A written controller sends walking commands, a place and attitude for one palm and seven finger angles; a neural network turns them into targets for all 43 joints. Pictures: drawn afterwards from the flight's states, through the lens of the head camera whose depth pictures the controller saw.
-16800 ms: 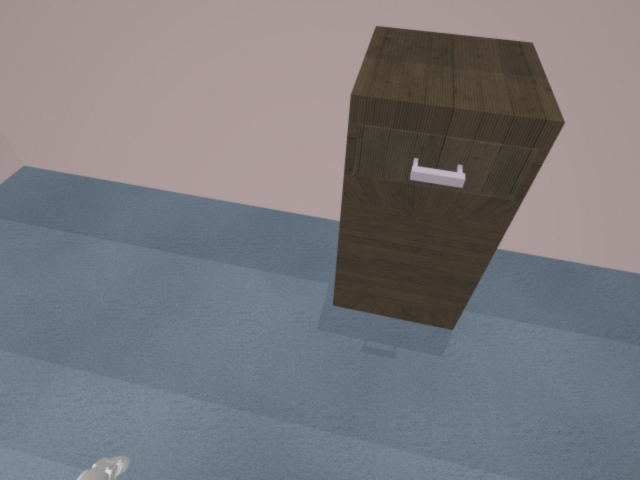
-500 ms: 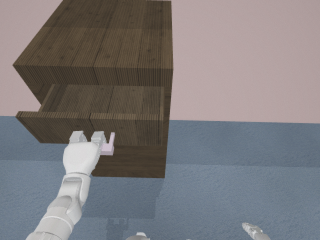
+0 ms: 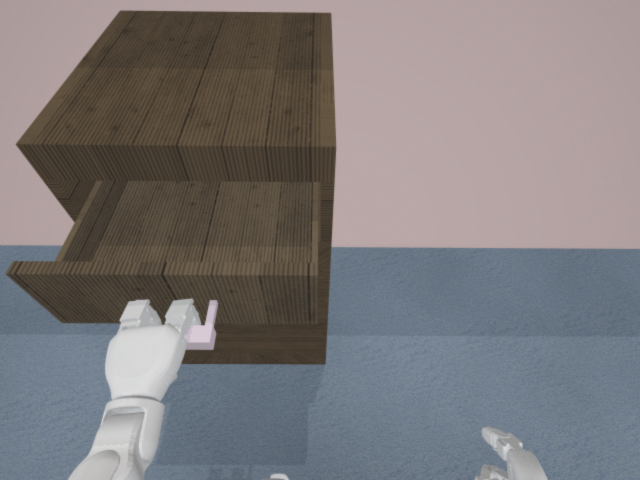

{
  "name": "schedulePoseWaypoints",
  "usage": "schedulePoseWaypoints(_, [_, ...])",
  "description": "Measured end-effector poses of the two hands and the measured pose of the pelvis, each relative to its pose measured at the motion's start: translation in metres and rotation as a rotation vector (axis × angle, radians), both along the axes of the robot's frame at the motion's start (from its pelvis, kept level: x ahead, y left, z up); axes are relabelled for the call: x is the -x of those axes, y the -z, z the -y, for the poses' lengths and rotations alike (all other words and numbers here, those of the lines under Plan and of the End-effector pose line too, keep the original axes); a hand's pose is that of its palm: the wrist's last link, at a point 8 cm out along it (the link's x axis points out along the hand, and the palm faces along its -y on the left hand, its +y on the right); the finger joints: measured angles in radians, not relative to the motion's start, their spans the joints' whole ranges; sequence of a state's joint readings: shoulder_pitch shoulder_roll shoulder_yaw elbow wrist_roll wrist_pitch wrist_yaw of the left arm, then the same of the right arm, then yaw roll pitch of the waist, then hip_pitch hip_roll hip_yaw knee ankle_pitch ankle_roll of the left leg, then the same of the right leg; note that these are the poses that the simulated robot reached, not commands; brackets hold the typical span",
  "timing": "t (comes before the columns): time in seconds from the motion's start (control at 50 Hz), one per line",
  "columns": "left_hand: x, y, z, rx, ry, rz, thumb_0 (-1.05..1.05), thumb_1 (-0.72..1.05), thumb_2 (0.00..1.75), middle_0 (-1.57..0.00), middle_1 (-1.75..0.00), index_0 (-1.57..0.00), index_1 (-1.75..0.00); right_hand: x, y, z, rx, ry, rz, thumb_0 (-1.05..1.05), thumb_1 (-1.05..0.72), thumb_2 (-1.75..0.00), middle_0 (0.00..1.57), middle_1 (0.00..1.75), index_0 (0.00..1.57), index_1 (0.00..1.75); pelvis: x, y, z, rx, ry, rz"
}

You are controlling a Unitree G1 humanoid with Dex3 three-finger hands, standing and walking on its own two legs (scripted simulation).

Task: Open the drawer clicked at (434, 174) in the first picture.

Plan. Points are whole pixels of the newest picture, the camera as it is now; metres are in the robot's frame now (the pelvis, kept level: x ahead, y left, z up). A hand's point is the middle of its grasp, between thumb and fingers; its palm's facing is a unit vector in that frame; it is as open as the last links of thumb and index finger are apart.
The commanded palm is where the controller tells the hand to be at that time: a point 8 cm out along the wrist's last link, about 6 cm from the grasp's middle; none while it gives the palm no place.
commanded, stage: pull the drawer open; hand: left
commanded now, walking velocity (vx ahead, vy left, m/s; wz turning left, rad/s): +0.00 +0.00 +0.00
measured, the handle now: (172, 322) +0.32 +0.22 -0.02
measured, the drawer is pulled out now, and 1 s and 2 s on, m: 0.17 0.29 0.30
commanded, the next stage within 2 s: open the thumb to release the handle in 1.30 s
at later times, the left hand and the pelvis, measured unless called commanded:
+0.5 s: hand (156, 413) +0.21 +0.22 -0.04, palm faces -0.01 -0.10 -0.99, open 5.8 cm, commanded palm +0.17 +0.22 +0.02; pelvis +0.00 -0.01 -0.01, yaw +1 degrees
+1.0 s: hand (140, 476) +0.14 +0.21 -0.04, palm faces -0.06 -0.11 -0.99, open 5.8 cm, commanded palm +0.11 +0.21 +0.02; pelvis +0.00 -0.02 -0.02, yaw +1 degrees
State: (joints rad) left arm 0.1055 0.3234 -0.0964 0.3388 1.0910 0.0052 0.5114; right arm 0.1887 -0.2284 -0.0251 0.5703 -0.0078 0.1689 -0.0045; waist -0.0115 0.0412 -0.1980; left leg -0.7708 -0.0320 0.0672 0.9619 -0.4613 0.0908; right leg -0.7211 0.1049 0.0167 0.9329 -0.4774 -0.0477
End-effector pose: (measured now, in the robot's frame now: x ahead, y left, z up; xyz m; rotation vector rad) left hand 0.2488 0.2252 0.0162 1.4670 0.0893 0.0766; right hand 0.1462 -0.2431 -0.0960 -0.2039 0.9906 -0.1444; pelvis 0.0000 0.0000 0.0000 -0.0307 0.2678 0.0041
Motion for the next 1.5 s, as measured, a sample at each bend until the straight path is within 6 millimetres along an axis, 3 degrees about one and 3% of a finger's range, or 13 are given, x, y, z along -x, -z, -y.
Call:
schedulePoseWaypoints(0.34, [0.045, 0.001, 0.003, -0.009, -0.015, 0.006, 0.04, 0.68, 0.81, -0.27, -1.34, -0.42, -1.35, -0.044, 0.000, -0.020, -0.039, -0.113, 0.078, 0.01, -0.91, -0.90, 0.20, 0.30, 0.20, 0.30, -0.003, 0.006, 0.002, -0.002, -0.018, 0.004])
schedulePoseWaypoints(0.54, [0.062, -0.001, 0.005, 0.006, -0.035, -0.018, 0.05, 0.68, 0.78, -0.26, -1.33, -0.42, -1.35, -0.045, -0.002, -0.021, -0.064, -0.128, 0.103, 0.01, -0.91, -0.90, 0.20, 0.30, 0.20, 0.30, -0.004, 0.006, 0.007, -0.011, -0.011, 0.011])
schedulePoseWaypoints(0.78, [0.093, -0.002, 0.007, 0.002, -0.041, -0.038, 0.06, 0.69, 0.76, -0.25, -1.33, -0.42, -1.35, -0.044, 0.004, -0.009, -0.051, -0.156, 0.105, 0.01, -0.91, -0.90, 0.20, 0.30, 0.20, 0.30, -0.002, 0.012, 0.013, -0.016, -0.014, 0.005])
schedulePoseWaypoints(1.06, [0.129, -0.004, 0.009, 0.008, -0.049, -0.073, 0.06, 0.70, 0.74, -0.24, -1.32, -0.42, -1.35, -0.053, 0.009, -0.012, -0.074, -0.203, 0.147, 0.01, -0.91, -0.90, 0.20, 0.30, 0.20, 0.30, 0.001, 0.020, 0.022, -0.025, -0.017, -0.002])
schedulePoseWaypoints(1.5, [0.130, -0.005, 0.007, -0.017, -0.019, -0.070, 0.04, 0.67, 0.76, -0.29, -1.34, -0.42, -1.34, -0.056, 0.029, -0.002, -0.055, -0.215, 0.094, 0.01, -0.91, -0.90, 0.20, 0.30, 0.20, 0.30, -0.002, 0.029, 0.030, -0.027, -0.029, -0.046])
